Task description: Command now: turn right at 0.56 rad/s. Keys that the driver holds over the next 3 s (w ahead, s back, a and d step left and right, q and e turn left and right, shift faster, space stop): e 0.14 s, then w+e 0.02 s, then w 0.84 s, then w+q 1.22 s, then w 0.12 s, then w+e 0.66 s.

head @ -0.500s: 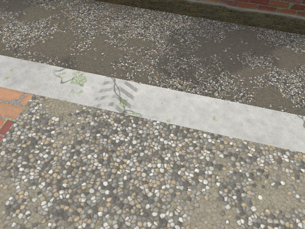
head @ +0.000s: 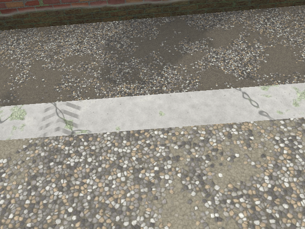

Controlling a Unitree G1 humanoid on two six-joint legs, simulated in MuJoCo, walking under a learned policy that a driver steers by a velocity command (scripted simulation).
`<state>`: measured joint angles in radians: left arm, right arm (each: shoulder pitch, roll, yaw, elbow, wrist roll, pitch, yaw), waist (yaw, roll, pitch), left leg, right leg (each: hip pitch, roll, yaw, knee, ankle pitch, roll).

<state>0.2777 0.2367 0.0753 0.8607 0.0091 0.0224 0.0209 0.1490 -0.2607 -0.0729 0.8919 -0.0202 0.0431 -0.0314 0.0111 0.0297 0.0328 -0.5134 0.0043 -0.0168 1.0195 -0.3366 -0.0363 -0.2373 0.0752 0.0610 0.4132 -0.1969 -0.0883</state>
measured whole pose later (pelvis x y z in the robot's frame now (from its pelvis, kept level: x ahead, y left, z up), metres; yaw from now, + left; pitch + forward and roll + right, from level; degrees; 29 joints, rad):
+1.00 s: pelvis +0.29 -0.08 +0.00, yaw -11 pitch +0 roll +0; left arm 0.33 0.22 0.04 0.93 0.01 -0.08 -0.01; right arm 0.26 -0.25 -0.05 0.90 -0.04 -0.04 0.04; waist 0.00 0.04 0.03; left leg -0.56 0.10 0.00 1.05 -0.21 0.05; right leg -0.10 0.09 -0.08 0.28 -0.19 -0.10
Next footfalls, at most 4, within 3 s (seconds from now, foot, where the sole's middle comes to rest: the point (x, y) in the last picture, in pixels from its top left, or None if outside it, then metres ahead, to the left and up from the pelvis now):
0.28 left None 0.05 0.12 -0.78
0.76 right None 0.30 -0.14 -0.78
1.32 left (182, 193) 0.63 -0.05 -0.78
1.82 right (203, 142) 0.90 -0.17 -0.78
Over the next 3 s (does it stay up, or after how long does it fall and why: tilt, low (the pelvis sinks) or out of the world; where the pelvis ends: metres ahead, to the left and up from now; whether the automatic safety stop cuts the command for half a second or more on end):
stays up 0.97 0.04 -0.02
